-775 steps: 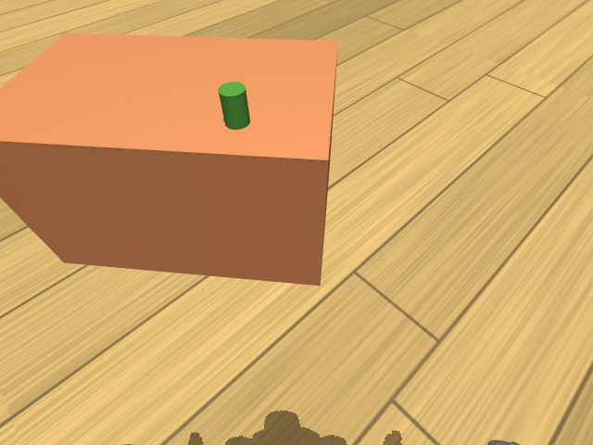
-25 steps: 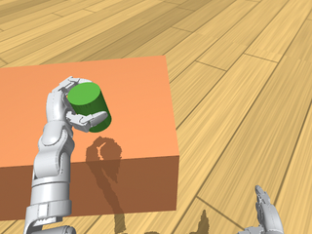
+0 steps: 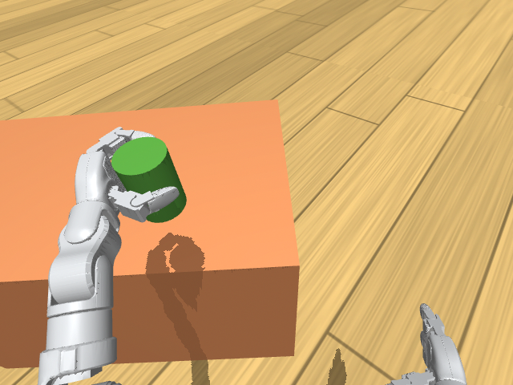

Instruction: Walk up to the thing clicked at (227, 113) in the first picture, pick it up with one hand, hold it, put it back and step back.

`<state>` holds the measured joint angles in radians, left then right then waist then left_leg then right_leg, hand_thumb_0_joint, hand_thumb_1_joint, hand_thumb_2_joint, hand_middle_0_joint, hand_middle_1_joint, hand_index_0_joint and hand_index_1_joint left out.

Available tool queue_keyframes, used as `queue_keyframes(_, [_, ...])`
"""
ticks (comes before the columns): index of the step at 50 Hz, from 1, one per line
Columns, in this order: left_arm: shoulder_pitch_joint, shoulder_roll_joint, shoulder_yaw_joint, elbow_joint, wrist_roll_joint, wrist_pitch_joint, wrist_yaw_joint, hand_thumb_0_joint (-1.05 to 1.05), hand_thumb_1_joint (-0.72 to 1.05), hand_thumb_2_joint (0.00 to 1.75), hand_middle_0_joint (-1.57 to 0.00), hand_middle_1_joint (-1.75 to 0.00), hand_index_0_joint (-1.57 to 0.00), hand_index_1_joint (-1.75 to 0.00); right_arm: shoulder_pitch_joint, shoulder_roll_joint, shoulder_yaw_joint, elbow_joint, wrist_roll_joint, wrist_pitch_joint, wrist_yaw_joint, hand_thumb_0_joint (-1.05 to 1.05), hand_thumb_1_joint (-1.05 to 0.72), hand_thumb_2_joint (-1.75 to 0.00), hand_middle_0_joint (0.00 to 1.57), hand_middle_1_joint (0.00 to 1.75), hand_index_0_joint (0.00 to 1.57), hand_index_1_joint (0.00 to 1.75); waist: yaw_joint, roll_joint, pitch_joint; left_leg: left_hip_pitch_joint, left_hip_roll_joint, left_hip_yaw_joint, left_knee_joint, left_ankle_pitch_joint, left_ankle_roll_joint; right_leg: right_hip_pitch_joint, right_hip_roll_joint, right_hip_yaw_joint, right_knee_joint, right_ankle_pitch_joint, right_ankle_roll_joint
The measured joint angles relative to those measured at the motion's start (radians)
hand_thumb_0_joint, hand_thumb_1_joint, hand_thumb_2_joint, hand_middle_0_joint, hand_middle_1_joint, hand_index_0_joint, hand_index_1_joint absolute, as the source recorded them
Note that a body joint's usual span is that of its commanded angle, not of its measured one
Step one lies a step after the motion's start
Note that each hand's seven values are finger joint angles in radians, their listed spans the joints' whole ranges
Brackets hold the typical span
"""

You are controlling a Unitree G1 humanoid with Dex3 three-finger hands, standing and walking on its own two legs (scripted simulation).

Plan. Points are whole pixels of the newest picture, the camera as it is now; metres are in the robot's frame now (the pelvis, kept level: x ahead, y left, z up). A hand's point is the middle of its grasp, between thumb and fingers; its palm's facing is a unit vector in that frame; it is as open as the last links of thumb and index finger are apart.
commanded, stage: hold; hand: left
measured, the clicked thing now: (152, 181) +0.34 +0.16 +0.18
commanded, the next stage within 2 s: none
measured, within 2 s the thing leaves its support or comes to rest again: neither
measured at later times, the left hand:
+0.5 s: hand (135, 169) +0.33 +0.17 +0.21, palm faces +0.14 -0.99 +0.02, open 10.6 cm
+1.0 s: hand (132, 169) +0.33 +0.17 +0.21, palm faces +0.13 -0.99 +0.01, open 10.6 cm
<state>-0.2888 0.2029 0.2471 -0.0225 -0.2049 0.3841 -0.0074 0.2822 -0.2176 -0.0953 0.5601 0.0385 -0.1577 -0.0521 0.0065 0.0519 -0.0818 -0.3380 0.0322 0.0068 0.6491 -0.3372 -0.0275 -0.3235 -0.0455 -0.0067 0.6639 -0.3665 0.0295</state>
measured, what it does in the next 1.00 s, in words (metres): stands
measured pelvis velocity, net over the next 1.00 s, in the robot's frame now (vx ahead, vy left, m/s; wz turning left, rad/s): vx -0.01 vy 0.00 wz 0.01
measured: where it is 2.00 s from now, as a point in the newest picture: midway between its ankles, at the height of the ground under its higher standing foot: outside the picture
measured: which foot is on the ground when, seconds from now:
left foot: down 0.00-1.00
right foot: down 0.00-1.00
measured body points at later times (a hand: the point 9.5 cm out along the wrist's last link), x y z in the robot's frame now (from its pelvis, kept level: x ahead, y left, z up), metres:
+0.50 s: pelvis +0.00 +0.00 +0.00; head -0.03 -0.02 +0.45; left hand +0.32 +0.22 +0.21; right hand +0.16 -0.26 -0.07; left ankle +0.00 +0.14 -0.72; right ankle -0.01 -0.14 -0.72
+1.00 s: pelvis -0.01 +0.00 +0.01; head -0.03 -0.03 +0.45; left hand +0.32 +0.23 +0.22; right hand +0.17 -0.25 -0.07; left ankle +0.00 +0.14 -0.72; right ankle -0.01 -0.14 -0.72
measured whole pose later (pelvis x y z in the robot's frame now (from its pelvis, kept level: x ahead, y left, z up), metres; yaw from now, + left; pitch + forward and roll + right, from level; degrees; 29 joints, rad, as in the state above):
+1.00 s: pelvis -0.01 +0.00 +0.01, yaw +1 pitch +0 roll +0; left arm -0.30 0.22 0.25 -0.09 -0.22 0.48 -0.02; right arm 0.22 -0.22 -0.10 0.67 0.04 -0.21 -0.07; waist 0.01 0.06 -0.08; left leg -0.28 0.03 0.00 0.59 -0.30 -0.02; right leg -0.26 -0.05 -0.02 0.60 -0.33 0.03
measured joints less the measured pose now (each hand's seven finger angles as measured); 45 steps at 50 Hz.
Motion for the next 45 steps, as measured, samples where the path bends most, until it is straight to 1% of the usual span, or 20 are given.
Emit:
queue_keyframes(5, [0.006, -0.004, 0.003, -0.035, 0.000, 0.013, 0.004, -0.02, -0.58, 1.02, -0.77, -1.12, -0.80, -1.13, 0.001, -0.005, -0.009, 0.004, -0.001, -0.001, 0.000, -0.01, 0.52, -0.05, 0.05, 0.05, 0.06, 0.05, 0.003, 0.002, 0.000, 0.012, -0.001, -0.001, -0.007, -0.001, 0.000, 0.013, -0.001, -0.001, -0.009, 0.000, 0.001])
queue_keyframes(9, [0.010, -0.006, 0.000, -0.054, -0.003, 0.028, -0.003, -0.02, -0.58, 1.02, -0.77, -1.12, -0.80, -1.13, -0.001, -0.006, -0.006, 0.010, 0.000, -0.001, 0.001, -0.01, 0.51, -0.05, 0.05, 0.05, 0.06, 0.05, 0.004, -0.001, -0.003, 0.021, -0.002, -0.002, -0.014, 0.001, 0.001, 0.024, -0.002, -0.003, -0.017, 0.001, 0.001])
queue_keyframes(18, [0.025, -0.011, -0.006, -0.105, -0.005, 0.083, -0.001, -0.02, -0.58, 1.02, -0.78, -1.12, -0.80, -1.12, -0.009, -0.006, -0.016, 0.010, 0.000, -0.002, 0.008, -0.01, 0.51, -0.05, 0.05, 0.05, 0.06, 0.05, 0.007, 0.005, 0.000, 0.036, -0.004, -0.006, -0.028, 0.009, 0.002, 0.042, -0.004, -0.007, -0.034, 0.010, 0.002])
queue_keyframes(23, [0.012, -0.009, 0.000, -0.107, -0.009, 0.095, 0.002, -0.02, -0.58, 1.02, -0.78, -1.12, -0.80, -1.12, -0.011, -0.007, -0.017, 0.027, -0.001, -0.006, 0.006, -0.01, 0.51, -0.05, 0.05, 0.05, 0.06, 0.05, 0.008, 0.005, 0.003, 0.043, -0.006, -0.007, -0.035, 0.015, 0.003, 0.050, -0.005, -0.009, -0.041, 0.015, 0.003])
queue_keyframes(27, [-0.001, -0.003, 0.006, -0.083, -0.009, 0.099, 0.001, -0.02, -0.58, 1.02, -0.78, -1.12, -0.80, -1.12, -0.014, -0.007, -0.013, 0.040, -0.002, -0.009, 0.006, -0.01, 0.51, -0.05, 0.05, 0.05, 0.06, 0.05, 0.007, 0.003, 0.006, 0.045, -0.006, -0.007, -0.041, 0.022, 0.003, 0.051, -0.005, -0.008, -0.045, 0.021, 0.002])
queue_keyframes(31, [0.012, 0.001, 0.008, -0.073, -0.008, 0.100, -0.006, -0.02, -0.58, 1.02, -0.77, -1.12, -0.80, -1.13, -0.015, -0.009, -0.013, 0.045, -0.001, -0.012, 0.008, -0.01, 0.51, -0.05, 0.05, 0.05, 0.06, 0.05, 0.005, 0.003, 0.009, 0.045, -0.005, -0.005, -0.047, 0.028, 0.003, 0.049, -0.004, -0.007, -0.050, 0.027, 0.002])
queue_keyframes(35, [0.043, -0.002, 0.009, -0.097, -0.012, 0.089, -0.009, -0.02, -0.58, 1.02, -0.77, -1.12, -0.80, -1.13, -0.016, -0.010, -0.014, 0.047, -0.001, -0.020, 0.007, -0.01, 0.51, -0.05, 0.05, 0.05, 0.06, 0.05, 0.005, 0.001, 0.016, 0.043, -0.004, -0.004, -0.049, 0.031, 0.003, 0.047, -0.003, -0.006, -0.052, 0.031, 0.001])
queue_keyframes(40, [0.067, -0.005, 0.007, -0.149, -0.010, 0.075, 0.002, -0.02, -0.58, 1.02, -0.77, -1.12, -0.80, -1.13, -0.020, -0.011, -0.019, 0.069, -0.004, -0.028, 0.000, -0.01, 0.51, -0.05, 0.05, 0.05, 0.06, 0.05, 0.009, 0.002, 0.017, 0.042, -0.002, -0.007, -0.044, 0.029, 0.002, 0.049, -0.001, -0.009, -0.053, 0.031, 0.001])
queue_keyframes(45, [0.032, 0.002, 0.007, -0.130, -0.009, 0.073, 0.003, -0.02, -0.58, 1.02, -0.77, -1.12, -0.80, -1.13, -0.043, -0.009, -0.014, 0.103, -0.008, -0.038, -0.012, -0.01, 0.51, -0.05, 0.05, 0.05, 0.06, 0.05, 0.011, 0.007, 0.010, 0.050, -0.004, -0.011, -0.048, 0.031, 0.002, 0.060, -0.002, -0.013, -0.057, 0.032, 0.001])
